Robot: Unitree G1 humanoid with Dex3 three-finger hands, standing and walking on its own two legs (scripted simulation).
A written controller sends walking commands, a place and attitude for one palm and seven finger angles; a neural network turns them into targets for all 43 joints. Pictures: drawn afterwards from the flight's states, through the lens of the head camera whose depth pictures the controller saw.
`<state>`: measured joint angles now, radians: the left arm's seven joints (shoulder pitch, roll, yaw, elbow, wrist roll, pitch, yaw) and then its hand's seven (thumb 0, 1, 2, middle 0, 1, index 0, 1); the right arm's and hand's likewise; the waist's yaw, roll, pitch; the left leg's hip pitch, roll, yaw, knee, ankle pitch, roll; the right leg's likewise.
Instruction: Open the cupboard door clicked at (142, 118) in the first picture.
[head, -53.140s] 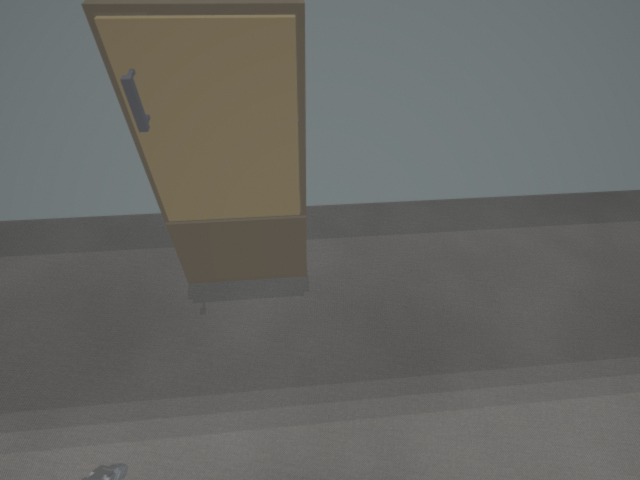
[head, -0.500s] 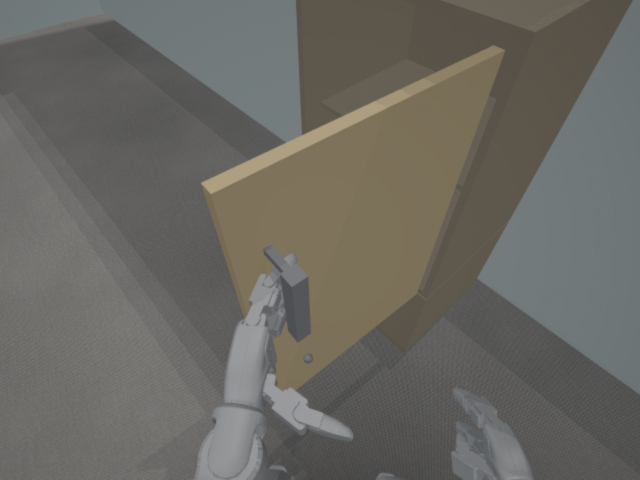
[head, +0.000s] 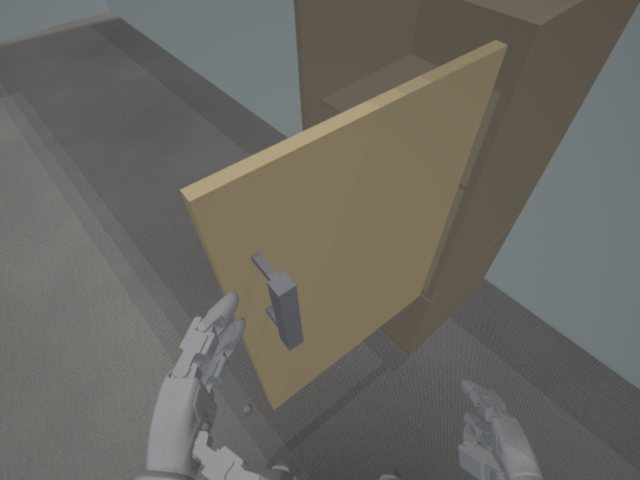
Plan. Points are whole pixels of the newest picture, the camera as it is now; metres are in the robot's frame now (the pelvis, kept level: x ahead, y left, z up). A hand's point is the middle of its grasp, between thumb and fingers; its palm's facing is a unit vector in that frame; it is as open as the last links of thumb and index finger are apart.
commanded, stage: slide the hand sideways off the handle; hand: left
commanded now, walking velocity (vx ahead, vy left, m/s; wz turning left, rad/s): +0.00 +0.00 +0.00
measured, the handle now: (277, 302) +0.30 +0.07 +0.08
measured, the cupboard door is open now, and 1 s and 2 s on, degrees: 86 86 86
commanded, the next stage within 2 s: draw the hand back to the body in 0.22 s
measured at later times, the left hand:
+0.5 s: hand (193, 424) +0.17 +0.13 +0.10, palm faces -0.02 -1.00 -0.06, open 16.3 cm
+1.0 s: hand (84, 392) +0.18 +0.21 +0.15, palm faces +0.17 -0.95 -0.27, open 15.1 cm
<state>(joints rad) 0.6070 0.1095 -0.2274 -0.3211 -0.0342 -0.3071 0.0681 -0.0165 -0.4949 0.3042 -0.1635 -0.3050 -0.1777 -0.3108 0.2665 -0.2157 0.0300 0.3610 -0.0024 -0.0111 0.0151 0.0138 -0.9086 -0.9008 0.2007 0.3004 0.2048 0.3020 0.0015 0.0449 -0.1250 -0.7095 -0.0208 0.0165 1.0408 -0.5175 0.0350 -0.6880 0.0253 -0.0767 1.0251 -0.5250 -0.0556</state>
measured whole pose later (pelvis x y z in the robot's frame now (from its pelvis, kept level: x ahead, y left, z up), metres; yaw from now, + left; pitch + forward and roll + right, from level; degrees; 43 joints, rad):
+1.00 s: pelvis +0.01 +0.03 +0.04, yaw +0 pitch +4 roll -2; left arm 0.67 0.29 0.08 -0.53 -0.09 -0.03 0.07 -0.01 -0.28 0.40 -0.16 -0.30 -0.16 -0.30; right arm 0.28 -0.22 0.05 0.42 0.04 -0.06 -0.10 0.01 -0.91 -0.90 0.20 0.30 0.21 0.30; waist 0.03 0.07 -0.11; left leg -0.45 -0.03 0.02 0.81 -0.43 0.07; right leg -0.41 0.03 -0.06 0.75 -0.41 -0.02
